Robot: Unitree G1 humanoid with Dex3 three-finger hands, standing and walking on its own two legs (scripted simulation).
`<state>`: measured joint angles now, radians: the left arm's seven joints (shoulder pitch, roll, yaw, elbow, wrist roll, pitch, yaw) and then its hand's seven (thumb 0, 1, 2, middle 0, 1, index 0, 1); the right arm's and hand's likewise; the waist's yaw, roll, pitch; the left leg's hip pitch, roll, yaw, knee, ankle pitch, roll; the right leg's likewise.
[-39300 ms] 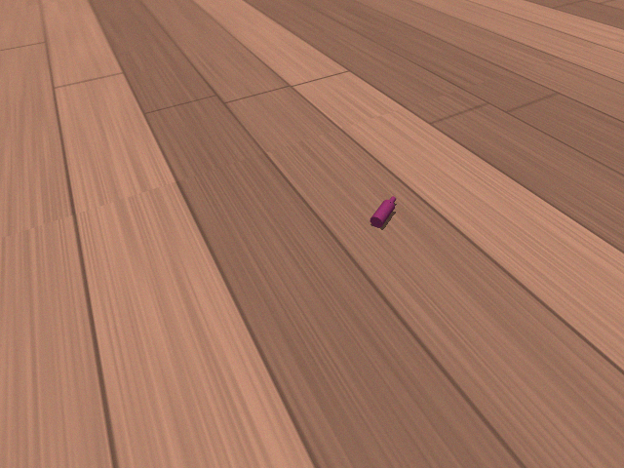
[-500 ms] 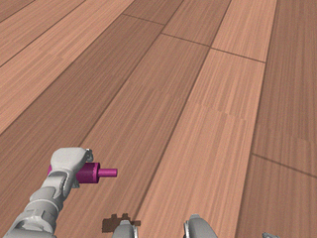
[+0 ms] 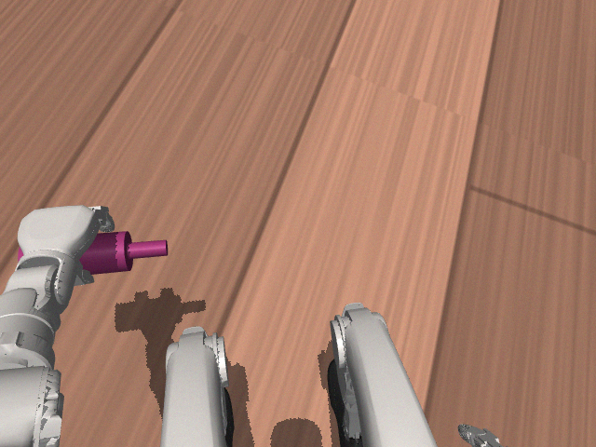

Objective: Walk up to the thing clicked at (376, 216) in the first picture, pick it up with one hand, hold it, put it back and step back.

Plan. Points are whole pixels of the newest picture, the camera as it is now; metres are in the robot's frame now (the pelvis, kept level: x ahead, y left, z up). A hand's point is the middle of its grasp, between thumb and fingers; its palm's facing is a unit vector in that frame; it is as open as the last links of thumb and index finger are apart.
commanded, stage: crouch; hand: left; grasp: from above
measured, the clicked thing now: (100, 253) +0.43 +0.27 -0.18
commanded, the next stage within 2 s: lower in 0.84 s
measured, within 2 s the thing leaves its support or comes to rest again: neither
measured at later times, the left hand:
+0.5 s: hand (95, 258) +0.44 +0.30 -0.25, palm faces -0.45 -0.02 -0.89, open 9.1 cm
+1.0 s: hand (103, 259) +0.45 +0.31 -0.30, palm faces -0.45 -0.03 -0.89, open 9.1 cm
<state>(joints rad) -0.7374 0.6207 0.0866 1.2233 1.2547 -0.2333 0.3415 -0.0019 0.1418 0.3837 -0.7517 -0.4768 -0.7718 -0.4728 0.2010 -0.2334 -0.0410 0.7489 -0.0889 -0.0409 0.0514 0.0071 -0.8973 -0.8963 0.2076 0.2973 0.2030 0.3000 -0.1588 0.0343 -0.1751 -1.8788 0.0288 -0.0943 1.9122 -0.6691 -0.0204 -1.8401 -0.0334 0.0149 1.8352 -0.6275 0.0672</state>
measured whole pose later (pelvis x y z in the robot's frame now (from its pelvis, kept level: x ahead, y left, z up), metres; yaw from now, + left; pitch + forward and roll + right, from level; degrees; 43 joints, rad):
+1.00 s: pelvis -0.01 +0.00 -0.14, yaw -3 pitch +34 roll -9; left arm -0.95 0.85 0.19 1.43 1.37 -0.33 0.36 0.00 0.12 0.41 -0.76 -0.49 -0.78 -0.48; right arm 0.16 -0.27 0.03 0.75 -0.16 -0.03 0.15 0.00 -0.91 -0.90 0.21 0.30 0.20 0.30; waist -0.24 -0.01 -0.04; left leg -2.29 -0.01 -0.16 2.38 -0.70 -0.02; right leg -2.21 -0.01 0.01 2.26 -0.66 0.07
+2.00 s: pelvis -0.01 +0.01 -0.19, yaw -8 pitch +29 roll -13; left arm -0.98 1.02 0.24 1.64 1.43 -0.36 0.54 0.01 0.15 0.34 -0.78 -0.44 -0.80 -0.43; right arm 0.09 -0.30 0.15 0.72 -0.25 -0.09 0.19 0.00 -0.90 -0.89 0.21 0.30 0.20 0.30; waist -0.32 -0.09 0.08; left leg -2.38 -0.01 -0.24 2.59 -0.74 -0.02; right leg -2.28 0.04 -0.03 2.41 -0.66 0.08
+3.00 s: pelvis -0.01 +0.02 -0.20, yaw -10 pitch +25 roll -15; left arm -0.99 1.08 0.19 1.73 1.40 -0.35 0.59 0.00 -0.01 0.59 -0.50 -0.66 -0.53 -0.64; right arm 0.07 -0.34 0.23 0.70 -0.29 -0.18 0.25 0.00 -0.90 -0.90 0.21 0.30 0.20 0.30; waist -0.34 -0.12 0.12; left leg -2.36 -0.01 -0.28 2.64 -0.74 -0.01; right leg -2.25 0.05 -0.06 2.42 -0.65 0.08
